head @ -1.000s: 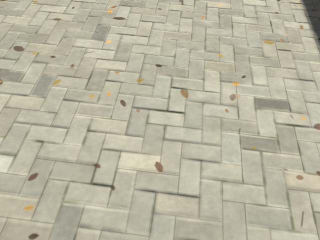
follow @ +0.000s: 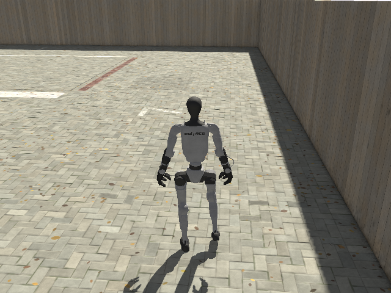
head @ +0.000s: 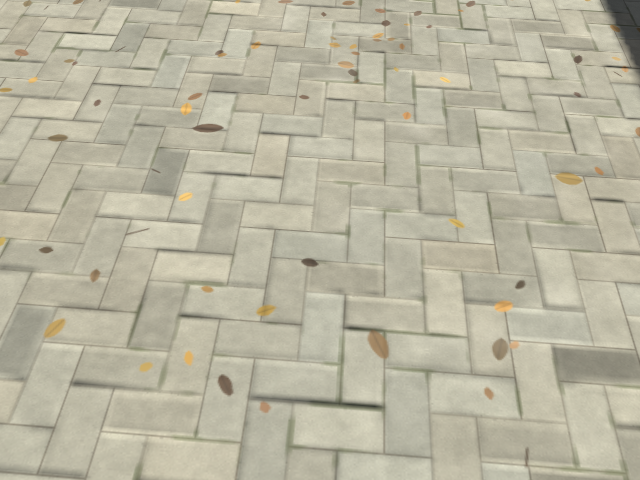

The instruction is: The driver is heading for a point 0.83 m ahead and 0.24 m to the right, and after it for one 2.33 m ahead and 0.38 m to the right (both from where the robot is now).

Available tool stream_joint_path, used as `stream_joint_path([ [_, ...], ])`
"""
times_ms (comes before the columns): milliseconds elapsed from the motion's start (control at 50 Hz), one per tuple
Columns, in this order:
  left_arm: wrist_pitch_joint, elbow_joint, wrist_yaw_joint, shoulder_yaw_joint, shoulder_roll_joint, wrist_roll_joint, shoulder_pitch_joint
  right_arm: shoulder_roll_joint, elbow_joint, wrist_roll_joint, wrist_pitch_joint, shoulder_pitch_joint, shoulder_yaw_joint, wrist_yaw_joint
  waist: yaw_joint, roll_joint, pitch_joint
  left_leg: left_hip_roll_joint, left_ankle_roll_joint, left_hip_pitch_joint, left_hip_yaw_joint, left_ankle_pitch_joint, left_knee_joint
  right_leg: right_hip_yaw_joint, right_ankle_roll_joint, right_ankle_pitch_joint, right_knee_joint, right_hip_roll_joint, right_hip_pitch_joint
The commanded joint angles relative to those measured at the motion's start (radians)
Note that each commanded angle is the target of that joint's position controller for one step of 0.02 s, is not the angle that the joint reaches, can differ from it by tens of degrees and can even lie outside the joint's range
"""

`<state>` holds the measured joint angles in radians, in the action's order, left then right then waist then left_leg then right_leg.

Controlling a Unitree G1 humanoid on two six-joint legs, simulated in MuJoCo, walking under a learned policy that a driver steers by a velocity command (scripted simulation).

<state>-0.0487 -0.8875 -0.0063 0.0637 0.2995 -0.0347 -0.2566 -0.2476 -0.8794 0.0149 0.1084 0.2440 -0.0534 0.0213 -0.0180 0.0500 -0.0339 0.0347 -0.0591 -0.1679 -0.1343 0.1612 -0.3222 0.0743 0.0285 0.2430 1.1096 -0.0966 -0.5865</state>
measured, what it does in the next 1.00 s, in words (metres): walks ahead, turning right: right foot, then left foot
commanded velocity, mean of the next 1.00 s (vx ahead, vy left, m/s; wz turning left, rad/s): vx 0.31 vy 0.00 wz -0.43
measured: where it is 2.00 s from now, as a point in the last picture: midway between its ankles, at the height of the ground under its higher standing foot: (435, 388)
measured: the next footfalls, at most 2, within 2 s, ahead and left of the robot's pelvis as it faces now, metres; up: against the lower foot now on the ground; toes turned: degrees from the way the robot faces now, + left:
right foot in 0.32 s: +0.34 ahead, -0.15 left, +0.00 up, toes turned -13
left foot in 0.78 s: +0.60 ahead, -0.05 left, +0.00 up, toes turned -28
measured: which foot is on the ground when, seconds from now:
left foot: down 0.00-0.34, up 0.36-0.76, down 0.78-1.00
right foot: up 0.00-0.30, down 0.32-0.78, up 0.80-1.00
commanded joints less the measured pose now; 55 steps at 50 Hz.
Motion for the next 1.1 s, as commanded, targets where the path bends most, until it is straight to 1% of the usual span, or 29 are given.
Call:
stream_joint_path([
  [20, 0.01, 0.055, -0.003, 0.014, 0.033, 0.006, -0.029, -0.122, 0.042, 0.007, 0.022, -0.046, -0.028, -0.011, 0.031, -0.115, -0.007, -0.273, -0.128, 0.007, 0.125, -0.215, 0.209, 0.051, -0.018, -0.133, -0.061, -0.044, -0.084],
  [120, -0.004, 0.118, 0.029, -0.001, 0.003, 0.017, 0.135, -0.163, 0.023, -0.003, 0.009, -0.008, -0.035, -0.034, -0.023, -0.084, -0.042, -0.259, -0.102, 0.064, -0.004, -0.251, 0.227, -0.044, -0.012, -0.339, -0.365, -0.023, -0.067],
  [220, -0.004, 0.202, 0.063, -0.005, 0.007, 0.014, 0.251, -0.192, -0.007, -0.025, -0.034, 0.065, -0.049, -0.042, -0.048, -0.079, -0.066, -0.327, -0.088, 0.28, -0.047, -0.415, 0.131, -0.102, 0.032, -0.228, -0.476, 0.003, -0.141],
  [280, 0.005, 0.214, 0.072, 0.023, 0.059, 0.011, 0.167, -0.231, 0.011, -0.031, -0.06, 0.031, -0.061, -0.053, 0.029, -0.134, 0.022, -0.325, -0.054, 0.317, -0.086, -0.865, -0.08, -0.187, 0.089, -0.077, -0.471, 0.096, 0.039],
  [300, 0.007, 0.193, 0.069, 0.045, 0.098, 0.007, 0.056, -0.24, 0.017, -0.032, -0.069, 0.017, -0.063, -0.056, 0.093, -0.138, 0.084, -0.308, -0.038, 0.284, -0.096, -0.933, -0.241, -0.201, 0.117, -0.059, -0.489, 0.137, 0.187],
  [320, 0.01, 0.152, 0.055, 0.079, 0.157, 0.006, -0.11, -0.234, 0.028, -0.033, -0.07, 0.002, -0.058, -0.059, 0.181, -0.103, 0.166, -0.264, 0.0, 0.151, -0.112, -0.816, -0.48, -0.164, 0.159, -0.115, -0.566, 0.16, 0.45],
  [340, 0.02, 0.131, 0.03, 0.106, 0.257, 0.005, -0.194, -0.139, 0.06, -0.002, -0.056, 0.048, -0.03, -0.054, 0.157, 0.096, 0.247, -0.166, 0.051, -0.188, -0.109, -0.199, -0.821, 0.189, 0.248, -0.096, -0.585, -0.048, 0.76],
  [360, 0.004, 0.17, 0.036, 0.101, 0.291, 0.011, -0.151, -0.069, 0.105, -0.008, -0.013, 0.084, 0.0, -0.037, 0.082, 0.2, 0.382, 0.038, 0.082, -0.508, 0.111, 0.449, -1.09, 0.764, 0.439, 0.051, -0.762, -0.242, 0.982],
  [380, -0.007, 0.173, 0.041, 0.075, 0.2, 0.017, -0.153, -0.159, 0.126, -0.046, 0.024, -0.04, -0.02, -0.019, 0.144, 0.072, 0.341, -0.026, 0.056, -0.625, 0.244, 0.395, -1.116, 0.703, 0.382, 0.061, -0.825, -0.226, 0.971],
  [400, -0.017, 0.173, 0.04, 0.064, 0.158, 0.018, -0.111, -0.167, 0.145, -0.063, 0.043, -0.089, -0.02, -0.013, 0.125, 0.031, 0.212, -0.07, 0.031, -0.651, 0.23, 0.304, -1.051, 0.543, 0.338, 0.0, -0.824, -0.19, 0.844],
  [420, -0.022, 0.19, 0.04, 0.056, 0.135, 0.017, -0.026, -0.158, 0.133, -0.044, 0.047, -0.089, -0.021, -0.022, 0.067, -0.061, 0.123, -0.111, 0.036, -0.593, 0.223, 0.238, -0.954, 0.42, 0.296, -0.181, -0.819, -0.143, 0.677],
  [440, -0.023, 0.21, 0.037, 0.046, 0.103, 0.023, 0.036, -0.178, 0.122, -0.019, 0.037, -0.079, -0.034, -0.03, 0.031, -0.062, 0.084, -0.137, 0.051, -0.519, 0.216, 0.209, -0.883, 0.323, 0.274, -0.38, -0.818, -0.11, 0.558],
  [460, -0.021, 0.226, 0.031, 0.041, 0.098, 0.033, 0.06, -0.182, 0.122, -0.01, 0.021, -0.057, -0.039, -0.031, 0.004, -0.045, 0.08, -0.145, 0.066, -0.45, 0.216, 0.197, -0.862, 0.276, 0.269, -0.517, -0.822, -0.09, 0.479],
  [540, -0.01, 0.224, 0.003, 0.06, 0.156, 0.028, 0.039, -0.122, 0.153, 0.005, -0.021, -0.073, -0.026, -0.042, -0.011, -0.025, 0.087, -0.094, 0.131, -0.39, 0.168, 0.086, -0.645, 0.14, 0.249, -0.792, -0.801, -0.018, 0.346],
  [600, 0.023, 0.223, -0.018, 0.061, 0.154, 0.012, 0.02, -0.101, 0.181, -0.001, -0.027, -0.154, -0.014, -0.038, 0.024, 0.029, 0.123, -0.038, 0.142, -0.319, 0.161, -0.102, -0.424, 0.108, 0.183, -0.702, -0.758, 0.038, 0.324],
  [680, 0.046, 0.211, -0.032, 0.051, 0.13, 0.019, -0.014, -0.121, 0.202, -0.011, -0.027, -0.219, -0.015, -0.018, 0.063, 0.057, 0.136, -0.018, 0.132, -0.288, 0.185, -0.192, -0.262, 0.186, 0.149, -0.52, -0.7, 0.005, 0.393],
  [720, 0.047, 0.21, -0.035, 0.043, 0.113, 0.027, -0.008, -0.149, 0.201, -0.003, -0.018, -0.201, -0.026, -0.012, 0.052, 0.067, 0.13, -0.027, 0.101, -0.278, 0.203, -0.147, -0.214, 0.248, 0.143, -0.498, -0.636, -0.026, 0.446],
  [760, 0.042, 0.216, -0.035, 0.032, 0.089, 0.028, 0.025, -0.158, 0.189, 0.012, 0.001, -0.137, -0.031, -0.012, 0.004, 0.06, 0.134, -0.045, 0.047, -0.163, 0.189, -0.288, -0.079, 0.252, 0.104, -0.466, -0.525, 0.016, 0.451],
  [780, 0.034, 0.231, -0.033, 0.018, 0.052, 0.045, 0.007, -0.202, 0.196, 0.033, 0.008, -0.103, -0.036, -0.02, 0.005, -0.021, 0.208, -0.169, -0.007, 0.007, 0.293, -0.623, -0.102, 0.207, 0.062, -0.33, -0.386, 0.086, 0.392],
  [800, 0.027, 0.216, -0.032, 0.01, 0.028, 0.041, -0.141, -0.23, 0.199, 0.057, -0.002, -0.081, -0.037, -0.024, 0.06, -0.229, 0.288, -0.378, -0.2, 0.239, 0.526, -0.989, -0.152, 0.13, -0.006, 0.191, -0.152, 0.21, 0.195],
  [820, 0.032, 0.208, -0.026, 0.012, 0.078, 0.036, -0.176, -0.153, 0.175, 0.027, -0.016, -0.038, -0.022, -0.021, 0.052, -0.312, 0.361, -0.479, -0.299, 0.265, 0.713, -0.849, -0.112, 0.129, -0.051, 0.471, -0.02, 0.198, 0.117],
  [840, 0.05, 0.195, -0.025, 0.031, 0.146, 0.025, -0.131, -0.118, 0.187, 0.0, -0.025, -0.069, -0.009, -0.016, 0.032, -0.198, 0.297, -0.433, -0.272, 0.202, 0.676, -0.604, -0.093, 0.145, -0.075, 0.452, 0.056, 0.158, 0.09],
  [880, 0.091, 0.198, -0.037, 0.036, 0.137, 0.026, -0.03, -0.116, 0.192, -0.001, -0.049, -0.129, -0.002, -0.012, 0.026, -0.124, 0.173, -0.336, -0.192, 0.058, 0.547, -0.276, -0.039, 0.097, -0.102, 0.364, 0.065, 0.126, 0.059],
  [920, 0.11, 0.189, -0.037, 0.024, 0.087, 0.027, -0.03, -0.125, 0.19, 0.006, -0.068, -0.192, -0.002, -0.013, 0.058, -0.167, 0.107, -0.244, -0.137, -0.102, 0.423, -0.101, 0.024, 0.042, -0.108, 0.29, -0.112, 0.096, 0.17],
  [980, 0.095, 0.168, -0.033, 0.004, 0.029, 0.034, -0.021, -0.127, 0.171, 0.005, -0.083, -0.172, -0.007, -0.019, 0.031, -0.221, 0.129, -0.198, -0.133, -0.105, 0.346, -0.083, 0.027, -0.023, -0.103, 0.22, -0.357, 0.095, 0.294],
  [1020, 0.089, 0.148, -0.029, 0.009, 0.041, 0.033, -0.032, -0.133, 0.16, -0.005, -0.087, -0.159, -0.007, -0.023, 0.036, -0.209, 0.152, -0.208, -0.133, -0.089, 0.352, -0.012, 0.008, -0.036, -0.083, 0.074, -0.511, 0.096, 0.365],
  [1060, 0.086, 0.136, -0.024, 0.01, 0.049, 0.044, -0.031, -0.117, 0.146, -0.013, -0.088, -0.137, 0.001, -0.025, 0.045, -0.186, 0.134, -0.185, -0.079, -0.148, 0.339, 0.145, 0.008, -0.044, -0.042, -0.047, -0.658, 0.098, 0.456],
  [1080, 0.085, 0.152, -0.025, 0.012, 0.078, 0.059, -0.009, -0.102, 0.137, -0.007, -0.082, -0.12, 0.008, -0.022, 0.035, -0.141, 0.119, -0.166, -0.027, -0.2, 0.32, 0.233, -0.008, 0.024, -0.011, -0.084, -0.667, 0.035, 0.486],
  [1100, 0.085, 0.15, -0.027, 0.024, 0.13, 0.058, 0.015, -0.104, 0.142, 0.004, -0.077, -0.104, 0.005, -0.017, -0.009, -0.034, 0.075, -0.097, 0.019, -0.207, 0.242, 0.278, -0.031, 0.07, 0.032, 0.024, -0.66, 0.001, 0.399],
])
Velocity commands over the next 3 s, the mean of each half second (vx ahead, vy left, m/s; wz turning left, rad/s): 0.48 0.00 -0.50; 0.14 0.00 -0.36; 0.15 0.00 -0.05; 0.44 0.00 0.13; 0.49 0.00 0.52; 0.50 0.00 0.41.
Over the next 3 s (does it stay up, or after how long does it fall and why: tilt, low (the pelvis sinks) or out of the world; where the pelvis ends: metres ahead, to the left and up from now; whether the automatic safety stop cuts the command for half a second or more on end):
stays up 1.27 -0.38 -0.02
